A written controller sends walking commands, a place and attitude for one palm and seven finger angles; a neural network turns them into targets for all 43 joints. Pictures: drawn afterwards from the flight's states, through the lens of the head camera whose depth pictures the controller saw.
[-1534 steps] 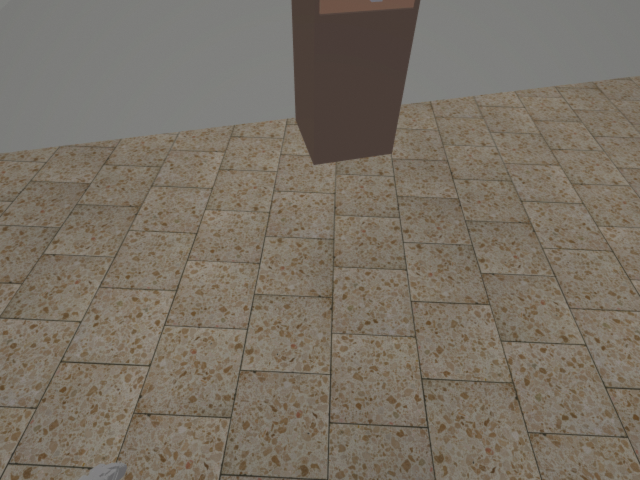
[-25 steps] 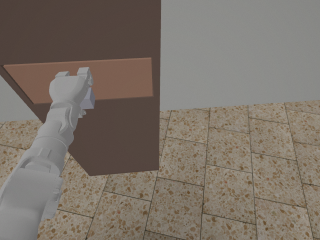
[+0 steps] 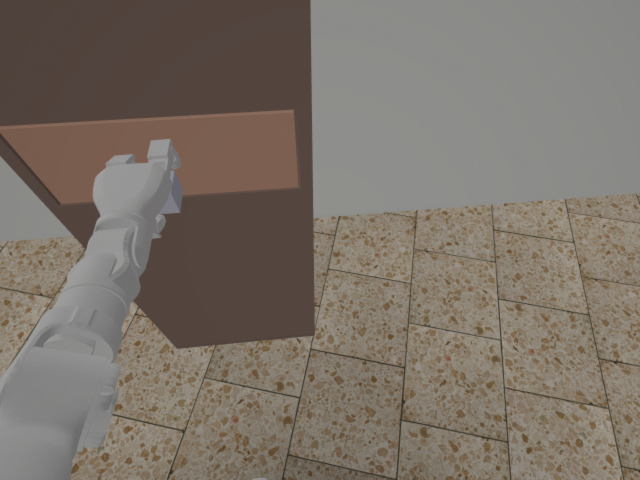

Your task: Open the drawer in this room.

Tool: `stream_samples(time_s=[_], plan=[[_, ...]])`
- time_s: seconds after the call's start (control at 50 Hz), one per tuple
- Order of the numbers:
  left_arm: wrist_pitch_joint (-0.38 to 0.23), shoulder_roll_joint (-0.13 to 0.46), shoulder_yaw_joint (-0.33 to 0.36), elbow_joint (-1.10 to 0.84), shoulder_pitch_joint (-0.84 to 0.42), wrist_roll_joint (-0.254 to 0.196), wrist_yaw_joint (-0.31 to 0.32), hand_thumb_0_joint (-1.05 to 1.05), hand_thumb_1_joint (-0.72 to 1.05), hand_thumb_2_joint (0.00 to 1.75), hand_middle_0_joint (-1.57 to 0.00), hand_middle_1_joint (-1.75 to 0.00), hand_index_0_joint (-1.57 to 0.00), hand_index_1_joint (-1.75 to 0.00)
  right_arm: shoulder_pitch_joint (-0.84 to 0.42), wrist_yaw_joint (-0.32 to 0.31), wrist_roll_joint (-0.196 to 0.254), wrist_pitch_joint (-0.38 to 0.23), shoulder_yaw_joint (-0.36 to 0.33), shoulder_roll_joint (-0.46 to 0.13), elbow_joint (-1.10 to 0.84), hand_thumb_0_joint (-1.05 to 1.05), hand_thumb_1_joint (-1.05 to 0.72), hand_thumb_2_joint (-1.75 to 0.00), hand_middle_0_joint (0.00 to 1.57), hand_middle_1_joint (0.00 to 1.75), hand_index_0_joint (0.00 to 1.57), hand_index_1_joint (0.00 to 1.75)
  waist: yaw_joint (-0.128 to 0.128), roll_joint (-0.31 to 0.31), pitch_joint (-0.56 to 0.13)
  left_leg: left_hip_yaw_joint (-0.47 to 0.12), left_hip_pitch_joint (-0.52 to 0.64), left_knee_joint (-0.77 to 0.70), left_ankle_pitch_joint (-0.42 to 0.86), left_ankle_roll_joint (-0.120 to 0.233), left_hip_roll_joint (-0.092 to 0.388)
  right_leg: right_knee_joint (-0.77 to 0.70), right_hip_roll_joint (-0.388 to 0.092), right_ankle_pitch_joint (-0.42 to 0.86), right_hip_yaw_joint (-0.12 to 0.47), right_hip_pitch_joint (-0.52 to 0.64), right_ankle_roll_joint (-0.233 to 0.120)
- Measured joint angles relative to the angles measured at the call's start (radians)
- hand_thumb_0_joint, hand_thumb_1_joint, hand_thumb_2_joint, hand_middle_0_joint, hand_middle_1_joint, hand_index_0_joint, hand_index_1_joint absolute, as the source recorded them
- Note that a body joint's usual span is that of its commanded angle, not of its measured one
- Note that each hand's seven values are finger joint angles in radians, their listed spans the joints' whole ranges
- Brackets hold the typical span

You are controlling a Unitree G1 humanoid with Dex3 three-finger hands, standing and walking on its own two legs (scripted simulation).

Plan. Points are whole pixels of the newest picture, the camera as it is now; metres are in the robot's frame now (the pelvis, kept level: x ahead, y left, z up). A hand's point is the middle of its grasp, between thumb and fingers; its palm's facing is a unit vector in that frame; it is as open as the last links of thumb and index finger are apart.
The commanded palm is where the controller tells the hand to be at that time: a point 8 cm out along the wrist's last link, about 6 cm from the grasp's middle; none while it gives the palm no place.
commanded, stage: pull the drawer open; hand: left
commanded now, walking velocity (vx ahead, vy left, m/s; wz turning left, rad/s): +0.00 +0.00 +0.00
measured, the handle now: (164, 182) +0.51 +0.22 +0.05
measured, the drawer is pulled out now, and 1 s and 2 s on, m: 0.00 0.02 0.15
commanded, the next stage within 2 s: none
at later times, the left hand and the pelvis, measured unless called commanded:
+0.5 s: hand (153, 233) +0.43 +0.22 +0.03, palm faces +0.00 -0.06 -1.00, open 9.0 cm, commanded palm +0.42 +0.23 +0.09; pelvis +0.03 +0.01 +0.01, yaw -1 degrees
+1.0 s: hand (152, 230) +0.44 +0.22 +0.03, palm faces -0.03 -0.03 -1.00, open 8.8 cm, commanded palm +0.39 +0.22 +0.09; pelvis +0.02 -0.01 +0.00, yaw -1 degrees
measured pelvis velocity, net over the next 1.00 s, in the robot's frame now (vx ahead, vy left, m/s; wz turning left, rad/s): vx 0.02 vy -0.01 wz -0.01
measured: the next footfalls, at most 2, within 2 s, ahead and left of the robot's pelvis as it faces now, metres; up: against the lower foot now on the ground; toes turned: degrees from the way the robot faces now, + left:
none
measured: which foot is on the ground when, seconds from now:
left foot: down 0.00-1.00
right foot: down 0.00-1.00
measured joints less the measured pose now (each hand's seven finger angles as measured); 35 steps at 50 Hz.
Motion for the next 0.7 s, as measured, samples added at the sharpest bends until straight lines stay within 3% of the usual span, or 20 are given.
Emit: stream_samples(time_s=[0.26,0.46,0.58,0.7], plan=[[0.005,-0.027,0.025,-0.124,0.133,-0.006,0.011,0.06,0.49,0.67,-0.42,-1.35,0.00,-1.18,-0.005,0.008,0.004,0.015,-0.010,0.000,-0.009,0.01,-0.91,-0.90,0.20,0.30,0.20,0.30,0.016,0.000,-0.006,0.028,0.055,-0.031,-0.011,0.006,0.001,-0.027,0.002,-0.002,0.030,0.042,0.008],[0.101,-0.076,-0.002,-0.371,0.324,-0.042,-0.022,0.09,0.51,0.69,-0.42,-1.35,-0.04,-1.18,-0.056,0.031,0.006,0.018,-0.017,0.007,-0.038,0.01,-0.91,-0.90,0.20,0.30,0.20,0.30,0.041,0.015,-0.012,0.038,0.119,-0.059,-0.028,0.007,-0.005,-0.053,-0.002,-0.016,0.041,0.103,0.015],[0.085,-0.095,-0.043,-0.308,0.249,-0.014,-0.024,0.09,0.47,0.71,-0.42,-1.35,-0.06,-1.20,-0.101,0.009,-0.002,0.012,-0.004,0.009,-0.019,0.01,-0.91,-0.90,0.20,0.30,0.20,0.30,0.066,0.007,0.001,0.010,0.120,-0.048,-0.030,0.004,-0.015,-0.040,-0.012,-0.032,0.012,0.115,0.010],[0.054,-0.082,-0.041,-0.236,0.199,-0.012,-0.041,0.09,0.45,0.71,-0.42,-1.35,-0.09,-1.24,-0.120,-0.003,-0.005,0.010,-0.002,0.012,-0.025,0.01,-0.91,-0.90,0.20,0.30,0.20,0.30,0.066,0.006,0.000,0.001,0.115,-0.045,-0.024,-0.003,-0.014,-0.031,-0.011,-0.033,0.003,0.110,0.003]])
